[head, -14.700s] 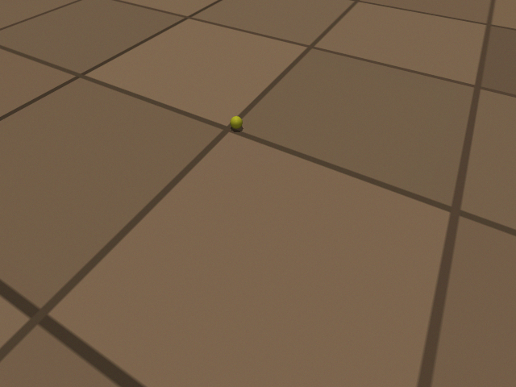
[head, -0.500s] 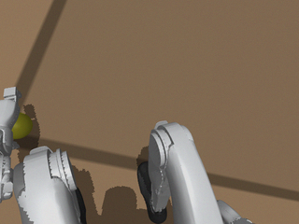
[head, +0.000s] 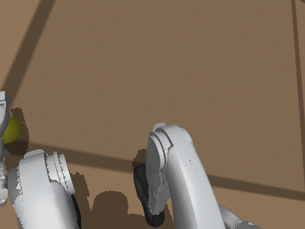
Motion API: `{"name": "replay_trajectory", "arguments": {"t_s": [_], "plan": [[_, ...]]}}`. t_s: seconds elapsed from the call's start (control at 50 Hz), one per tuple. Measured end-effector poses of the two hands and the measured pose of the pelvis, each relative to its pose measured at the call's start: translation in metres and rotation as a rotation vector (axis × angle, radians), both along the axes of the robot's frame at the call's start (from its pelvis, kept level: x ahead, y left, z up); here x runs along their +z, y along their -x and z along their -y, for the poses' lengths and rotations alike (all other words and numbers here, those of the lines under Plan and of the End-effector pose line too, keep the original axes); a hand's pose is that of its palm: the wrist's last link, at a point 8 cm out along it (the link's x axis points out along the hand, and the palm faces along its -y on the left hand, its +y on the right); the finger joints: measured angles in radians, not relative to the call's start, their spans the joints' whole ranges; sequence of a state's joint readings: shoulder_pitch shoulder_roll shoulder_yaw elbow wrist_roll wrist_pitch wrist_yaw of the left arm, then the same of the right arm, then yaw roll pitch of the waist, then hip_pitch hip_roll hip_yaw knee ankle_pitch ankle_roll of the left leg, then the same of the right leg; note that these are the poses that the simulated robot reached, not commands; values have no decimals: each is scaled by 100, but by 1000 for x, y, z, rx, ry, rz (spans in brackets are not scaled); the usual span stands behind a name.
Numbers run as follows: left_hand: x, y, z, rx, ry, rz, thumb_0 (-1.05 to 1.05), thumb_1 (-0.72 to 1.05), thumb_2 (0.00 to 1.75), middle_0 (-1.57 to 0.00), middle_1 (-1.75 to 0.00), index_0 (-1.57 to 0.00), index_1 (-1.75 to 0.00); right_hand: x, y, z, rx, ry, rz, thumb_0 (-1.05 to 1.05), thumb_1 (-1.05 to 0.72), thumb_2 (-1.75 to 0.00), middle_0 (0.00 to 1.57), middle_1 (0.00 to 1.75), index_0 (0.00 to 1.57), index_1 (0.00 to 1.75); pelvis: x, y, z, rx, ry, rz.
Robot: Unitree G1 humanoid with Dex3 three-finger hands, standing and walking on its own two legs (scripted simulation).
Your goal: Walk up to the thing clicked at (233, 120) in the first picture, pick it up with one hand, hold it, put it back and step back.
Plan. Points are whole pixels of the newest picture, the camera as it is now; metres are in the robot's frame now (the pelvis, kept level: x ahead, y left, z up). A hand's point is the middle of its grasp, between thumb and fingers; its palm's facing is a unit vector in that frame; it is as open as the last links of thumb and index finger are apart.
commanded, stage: rest palm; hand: left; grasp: from above
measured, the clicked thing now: (5, 129) +0.39 +0.29 -0.26
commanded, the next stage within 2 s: close in 1.28 s
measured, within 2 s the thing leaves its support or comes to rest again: neither
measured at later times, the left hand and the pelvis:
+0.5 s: hand out of the picture +0.37 +0.30 -0.24, palm faces -0.45 -0.11 -0.89, open 14.1 cm; pelvis +0.00 +0.00 +0.00, yaw -1 degrees
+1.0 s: hand out of the picture +0.38 +0.30 -0.24, palm faces -0.47 -0.12 -0.88, open 14.0 cm; pelvis +0.00 +0.00 +0.00, yaw -1 degrees
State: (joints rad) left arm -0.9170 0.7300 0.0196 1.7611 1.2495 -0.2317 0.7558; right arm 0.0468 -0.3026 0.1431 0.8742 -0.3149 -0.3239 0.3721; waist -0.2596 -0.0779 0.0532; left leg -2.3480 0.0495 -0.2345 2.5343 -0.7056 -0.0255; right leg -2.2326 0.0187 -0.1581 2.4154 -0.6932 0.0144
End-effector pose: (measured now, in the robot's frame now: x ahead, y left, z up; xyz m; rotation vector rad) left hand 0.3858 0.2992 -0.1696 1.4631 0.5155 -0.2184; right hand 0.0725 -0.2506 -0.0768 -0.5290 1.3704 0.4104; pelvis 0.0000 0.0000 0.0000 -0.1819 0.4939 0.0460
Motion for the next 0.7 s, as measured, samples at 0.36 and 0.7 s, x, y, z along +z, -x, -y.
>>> {"name": "replay_trajectory", "arguments": {"t_s": [0.36,0.7], "plan": [[-8,6,-2,1,-3,-16,0,-50,94,-7,-105,-8,-103,7,-3,-4,39,-23,9,0,-91,-90,20,30,20,30,3,1,0,-5,11,11],[-9,3,-3,6,-12,-5,0,-51,96,-8,-104,-8,-103,10,-5,-4,42,-19,22,0,-91,-90,20,30,20,30,2,2,-1,-8,15,16]]}}
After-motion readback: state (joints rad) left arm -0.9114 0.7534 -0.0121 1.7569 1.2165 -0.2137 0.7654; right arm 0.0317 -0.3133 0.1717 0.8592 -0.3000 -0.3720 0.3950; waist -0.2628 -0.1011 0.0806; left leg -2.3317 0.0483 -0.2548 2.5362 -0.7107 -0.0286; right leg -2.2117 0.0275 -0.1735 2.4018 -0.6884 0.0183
